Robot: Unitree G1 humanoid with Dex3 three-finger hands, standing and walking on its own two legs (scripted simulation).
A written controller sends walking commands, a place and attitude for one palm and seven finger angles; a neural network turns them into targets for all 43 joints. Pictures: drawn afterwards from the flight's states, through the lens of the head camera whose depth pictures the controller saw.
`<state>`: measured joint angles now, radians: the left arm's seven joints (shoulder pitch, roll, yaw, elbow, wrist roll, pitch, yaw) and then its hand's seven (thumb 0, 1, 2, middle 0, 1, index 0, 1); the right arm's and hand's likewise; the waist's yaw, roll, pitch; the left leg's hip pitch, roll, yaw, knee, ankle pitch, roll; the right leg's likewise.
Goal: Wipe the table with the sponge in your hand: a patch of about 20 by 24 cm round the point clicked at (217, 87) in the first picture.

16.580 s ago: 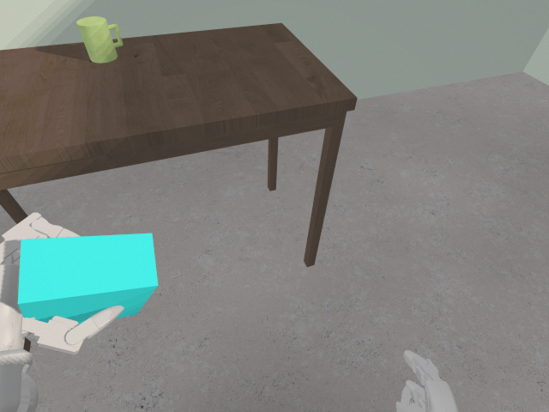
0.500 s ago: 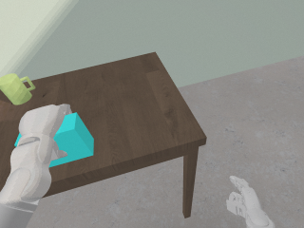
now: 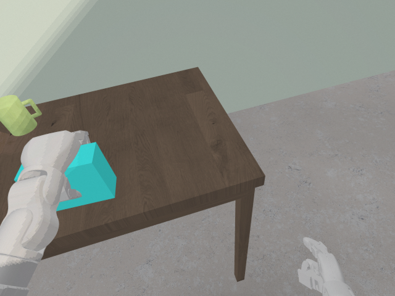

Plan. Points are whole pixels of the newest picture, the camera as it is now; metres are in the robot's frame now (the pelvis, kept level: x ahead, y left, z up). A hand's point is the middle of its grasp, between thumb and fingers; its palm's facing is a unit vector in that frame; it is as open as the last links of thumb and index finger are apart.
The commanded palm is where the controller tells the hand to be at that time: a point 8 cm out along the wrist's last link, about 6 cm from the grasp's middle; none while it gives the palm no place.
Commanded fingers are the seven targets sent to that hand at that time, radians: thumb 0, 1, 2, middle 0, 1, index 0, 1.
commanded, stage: move the sponge above the wiping area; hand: left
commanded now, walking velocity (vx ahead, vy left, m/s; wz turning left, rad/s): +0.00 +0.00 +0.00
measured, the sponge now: (76, 183) +0.28 +0.30 +0.10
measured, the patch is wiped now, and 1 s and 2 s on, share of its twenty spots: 0.00 0.00 0.00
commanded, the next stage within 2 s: none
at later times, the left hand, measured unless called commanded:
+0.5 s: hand (73, 163) +0.29 +0.28 +0.16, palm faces +0.05 -0.06 -1.00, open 9.8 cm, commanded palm +0.26 +0.30 +0.24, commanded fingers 0.00 0.10 1.30 -1.20 -1.60 -1.20 -1.60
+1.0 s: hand (78, 154) +0.30 +0.27 +0.17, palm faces +0.12 -0.04 -0.99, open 9.8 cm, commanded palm +0.26 +0.29 +0.24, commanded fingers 0.00 0.10 1.30 -1.20 -1.60 -1.20 -1.60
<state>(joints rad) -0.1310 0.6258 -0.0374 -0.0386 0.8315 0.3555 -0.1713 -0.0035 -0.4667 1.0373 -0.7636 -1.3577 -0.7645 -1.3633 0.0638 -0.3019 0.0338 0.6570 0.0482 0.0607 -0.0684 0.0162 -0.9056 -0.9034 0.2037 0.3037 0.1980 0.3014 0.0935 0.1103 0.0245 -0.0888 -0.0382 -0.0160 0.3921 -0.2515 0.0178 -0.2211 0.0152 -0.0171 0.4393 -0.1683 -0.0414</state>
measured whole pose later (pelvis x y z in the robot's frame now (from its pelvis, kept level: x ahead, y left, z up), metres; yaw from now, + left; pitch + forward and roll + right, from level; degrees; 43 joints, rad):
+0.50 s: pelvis +0.01 +0.01 +0.00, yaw +0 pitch -3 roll +1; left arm -0.10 0.60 -0.06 -0.16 0.83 0.35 -0.16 0.00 -0.47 1.04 -0.76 -1.36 -0.76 -1.36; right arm 0.05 -0.29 0.04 0.64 0.04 0.07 -0.05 0.02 -0.91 -0.90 0.20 0.30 0.20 0.30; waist 0.11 0.12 0.01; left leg -0.06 -0.05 -0.01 0.37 -0.26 0.03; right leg -0.20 0.01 -0.01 0.42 -0.17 -0.03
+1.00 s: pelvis +0.02 +0.01 +0.00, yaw +0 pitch -3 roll +1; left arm -0.12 0.59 -0.09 -0.22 0.85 0.40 -0.14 0.00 -0.47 1.04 -0.77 -1.36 -0.77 -1.36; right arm 0.04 -0.28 0.05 0.65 0.04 0.09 -0.03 0.02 -0.91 -0.90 0.20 0.30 0.20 0.30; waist 0.12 0.11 0.01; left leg -0.04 -0.04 -0.01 0.35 -0.25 0.03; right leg -0.18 0.01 -0.01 0.41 -0.17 -0.03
